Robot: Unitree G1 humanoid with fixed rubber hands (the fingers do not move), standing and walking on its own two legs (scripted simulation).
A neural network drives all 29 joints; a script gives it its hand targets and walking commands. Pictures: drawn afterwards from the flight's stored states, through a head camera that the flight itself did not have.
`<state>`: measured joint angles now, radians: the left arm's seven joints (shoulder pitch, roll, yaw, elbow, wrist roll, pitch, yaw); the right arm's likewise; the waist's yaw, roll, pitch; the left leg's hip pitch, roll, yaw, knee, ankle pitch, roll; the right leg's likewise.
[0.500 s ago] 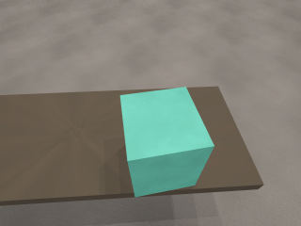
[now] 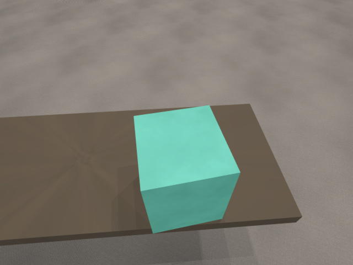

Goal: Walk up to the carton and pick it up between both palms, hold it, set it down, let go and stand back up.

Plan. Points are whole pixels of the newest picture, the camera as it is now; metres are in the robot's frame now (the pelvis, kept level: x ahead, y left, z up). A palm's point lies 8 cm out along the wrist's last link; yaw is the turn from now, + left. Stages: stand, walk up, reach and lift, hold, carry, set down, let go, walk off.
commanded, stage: walk up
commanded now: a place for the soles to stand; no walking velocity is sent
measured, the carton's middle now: (180, 170) +0.37 +0.01 -0.03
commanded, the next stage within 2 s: stand in 0.04 s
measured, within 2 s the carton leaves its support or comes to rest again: neither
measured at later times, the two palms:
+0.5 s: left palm (78, 264) +0.17 +0.27 -0.14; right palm out of the picture +0.14 -0.26 -0.13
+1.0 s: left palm out of the picture +0.12 +0.25 -0.09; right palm out of the picture +0.13 -0.23 -0.09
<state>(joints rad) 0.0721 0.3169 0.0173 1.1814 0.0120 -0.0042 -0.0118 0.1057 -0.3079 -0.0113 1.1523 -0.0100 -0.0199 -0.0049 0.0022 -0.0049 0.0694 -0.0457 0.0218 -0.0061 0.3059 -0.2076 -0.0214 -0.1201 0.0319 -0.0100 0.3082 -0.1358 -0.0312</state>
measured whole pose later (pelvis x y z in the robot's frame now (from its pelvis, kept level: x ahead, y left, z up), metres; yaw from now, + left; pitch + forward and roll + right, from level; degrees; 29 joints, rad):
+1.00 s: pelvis -0.01 +0.01 -0.01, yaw +1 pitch -6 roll -1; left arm 0.25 0.20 0.00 0.37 0.00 0.36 0.09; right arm 0.20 -0.22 -0.09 0.72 0.00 -0.07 0.15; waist 0.02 -0.03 0.08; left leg -0.08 0.03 0.02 0.46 -0.28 -0.01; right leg -0.13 0.01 -0.03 0.43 -0.19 -0.01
